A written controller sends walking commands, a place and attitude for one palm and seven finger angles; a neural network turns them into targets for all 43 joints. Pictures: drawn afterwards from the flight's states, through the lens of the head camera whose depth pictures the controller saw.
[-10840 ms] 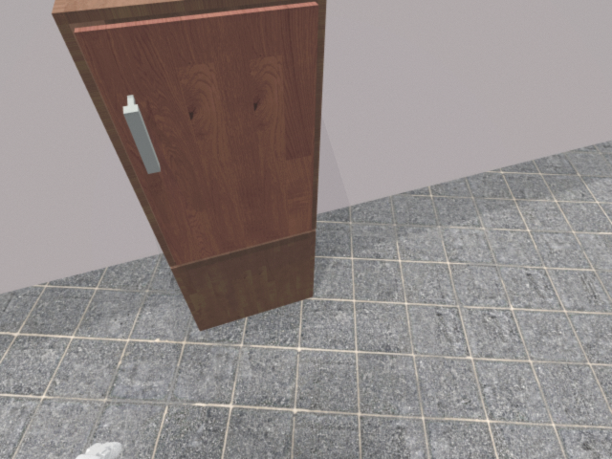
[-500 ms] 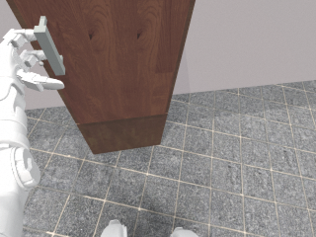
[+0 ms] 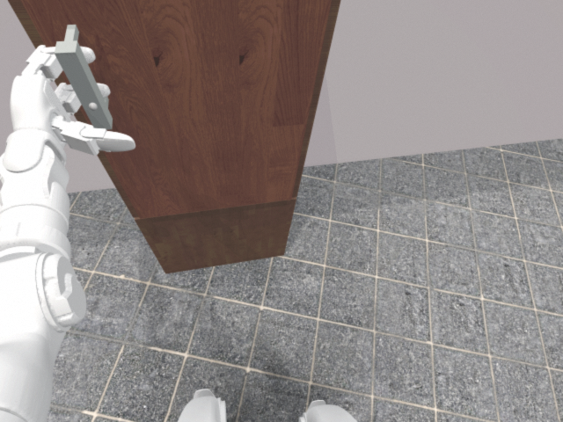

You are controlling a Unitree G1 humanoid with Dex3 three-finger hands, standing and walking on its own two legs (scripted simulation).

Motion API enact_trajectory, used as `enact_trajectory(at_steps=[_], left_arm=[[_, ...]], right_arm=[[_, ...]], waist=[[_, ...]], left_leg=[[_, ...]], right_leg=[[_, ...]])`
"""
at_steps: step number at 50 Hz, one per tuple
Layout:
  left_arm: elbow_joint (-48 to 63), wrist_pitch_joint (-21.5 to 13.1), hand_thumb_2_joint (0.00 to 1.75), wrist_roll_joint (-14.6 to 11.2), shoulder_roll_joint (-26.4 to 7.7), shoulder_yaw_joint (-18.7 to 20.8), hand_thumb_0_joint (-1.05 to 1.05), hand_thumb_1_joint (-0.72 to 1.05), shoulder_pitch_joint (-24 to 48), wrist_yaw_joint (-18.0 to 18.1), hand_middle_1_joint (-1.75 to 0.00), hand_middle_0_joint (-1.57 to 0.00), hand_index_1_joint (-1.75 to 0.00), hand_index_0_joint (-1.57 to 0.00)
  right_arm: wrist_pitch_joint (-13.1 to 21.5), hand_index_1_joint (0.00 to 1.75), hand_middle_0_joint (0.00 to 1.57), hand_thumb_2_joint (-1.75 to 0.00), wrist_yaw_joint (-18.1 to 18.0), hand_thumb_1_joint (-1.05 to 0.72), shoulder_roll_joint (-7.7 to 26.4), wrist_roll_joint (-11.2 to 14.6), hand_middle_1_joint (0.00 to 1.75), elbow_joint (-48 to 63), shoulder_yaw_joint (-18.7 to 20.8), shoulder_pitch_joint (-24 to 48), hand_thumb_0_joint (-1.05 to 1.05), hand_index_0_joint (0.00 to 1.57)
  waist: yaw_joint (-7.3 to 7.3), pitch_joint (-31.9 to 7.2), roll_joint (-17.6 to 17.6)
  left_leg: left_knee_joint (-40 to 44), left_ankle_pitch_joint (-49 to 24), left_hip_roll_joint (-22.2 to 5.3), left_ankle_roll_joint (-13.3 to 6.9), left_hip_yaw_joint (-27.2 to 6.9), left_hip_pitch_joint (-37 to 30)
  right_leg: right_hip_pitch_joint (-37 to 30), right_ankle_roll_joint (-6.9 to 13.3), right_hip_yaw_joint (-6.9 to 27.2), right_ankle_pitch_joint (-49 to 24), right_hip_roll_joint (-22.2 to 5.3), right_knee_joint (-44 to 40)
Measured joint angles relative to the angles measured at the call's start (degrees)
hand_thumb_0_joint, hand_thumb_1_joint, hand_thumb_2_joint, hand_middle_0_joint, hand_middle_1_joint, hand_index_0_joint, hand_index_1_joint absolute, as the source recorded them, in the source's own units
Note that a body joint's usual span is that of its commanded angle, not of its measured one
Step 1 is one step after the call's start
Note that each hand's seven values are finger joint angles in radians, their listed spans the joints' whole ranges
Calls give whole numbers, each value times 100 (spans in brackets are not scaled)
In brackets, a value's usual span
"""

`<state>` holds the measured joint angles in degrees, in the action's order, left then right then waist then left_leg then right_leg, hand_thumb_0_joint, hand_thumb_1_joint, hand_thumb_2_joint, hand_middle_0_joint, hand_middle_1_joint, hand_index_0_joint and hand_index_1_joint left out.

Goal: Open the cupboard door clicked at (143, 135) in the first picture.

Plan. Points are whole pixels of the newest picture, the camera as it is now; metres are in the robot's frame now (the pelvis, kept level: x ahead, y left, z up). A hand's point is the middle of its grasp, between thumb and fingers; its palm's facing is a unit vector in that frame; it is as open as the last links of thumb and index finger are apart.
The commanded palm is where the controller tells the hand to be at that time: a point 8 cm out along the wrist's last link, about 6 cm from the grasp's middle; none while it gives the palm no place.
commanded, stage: slide the fingers in behind the handle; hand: left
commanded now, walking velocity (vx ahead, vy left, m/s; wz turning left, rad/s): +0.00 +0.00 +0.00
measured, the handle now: (88, 80) +0.57 +0.23 +0.13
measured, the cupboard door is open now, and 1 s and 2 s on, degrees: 0 0 31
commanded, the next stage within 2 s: close the thumb around the handle in 0.40 s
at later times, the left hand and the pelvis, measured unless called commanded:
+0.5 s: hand (99, 104) +0.52 +0.21 +0.13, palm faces +0.10 -0.99 +0.01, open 14.0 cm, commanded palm +0.49 +0.25 +0.12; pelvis +0.01 +0.00 +0.00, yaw +0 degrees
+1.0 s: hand (94, 108) +0.51 +0.21 +0.13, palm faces +0.11 -0.99 +0.00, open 7.6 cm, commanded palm +0.49 +0.25 +0.12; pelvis +0.00 +0.00 +0.00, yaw +0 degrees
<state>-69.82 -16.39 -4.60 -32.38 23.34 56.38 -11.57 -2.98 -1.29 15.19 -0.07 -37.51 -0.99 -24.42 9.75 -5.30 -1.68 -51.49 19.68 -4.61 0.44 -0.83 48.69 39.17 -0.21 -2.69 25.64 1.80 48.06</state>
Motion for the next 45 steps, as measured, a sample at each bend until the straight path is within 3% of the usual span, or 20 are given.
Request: enact_trajectory(at_steps=[11, 17, 29, 36, 45], left_arm=[[-90, 8, 30, 136, -141, 190, -1, -50, 35, 118, -120, -30, -120, -30], [-2, 9, 30, 73, -127, 151, -1, -50, -13, 39, -120, -30, -120, -30], [309, 32, 31, 18, 243, 75, -1, -48, -294, 151, -120, -30, -120, -30], [358, -21, 39, -2, 257, 78, -1, -29, -428, 138, -122, -32, -122, -32], [69, 6, 58, -3, 139, 20, -1, 15, -160, 94, -126, -34, -127, -34]], right_arm=[[12, 30, 21, -90, 3, -91, 21, -18, 30, 19, 2, -105, 0, 21], [-11, 30, 21, -90, 12, -91, -4, -10, 30, -7, 11, -138, 0, 21], [-36, 30, 21, -90, 69, -91, -37, -18, 30, 42, 39, 15, 0, 21], [-49, 30, 21, -90, 65, -91, -42, 11, 30, 116, 33, 136, 0, 21], [-24, 30, 21, -90, 6, -91, 3, 21, 30, 69, 0, 208, 0, 21]], waist=[[120, 20, -5], [72, 2, -14], [-45, -83, -31], [-89, -89, -23], [-56, -37, 3]], left_leg=[[-3, 1, -43, 9, 39, 66], [14, 15, -41, 10, 41, 57], [58, 63, -8, 4, 54, -125], [70, 65, -3, 9, 62, -212], [47, 24, 15, 16, 3, -138]], right_leg=[[98, 8, 48, -16, 37, 16], [82, 7, 51, -9, 36, -15], [-105, -1, 60, 36, 5, -68], [-178, 4, 68, 49, 0, -54], [-122, 12, 13, 38, -8, -19]])
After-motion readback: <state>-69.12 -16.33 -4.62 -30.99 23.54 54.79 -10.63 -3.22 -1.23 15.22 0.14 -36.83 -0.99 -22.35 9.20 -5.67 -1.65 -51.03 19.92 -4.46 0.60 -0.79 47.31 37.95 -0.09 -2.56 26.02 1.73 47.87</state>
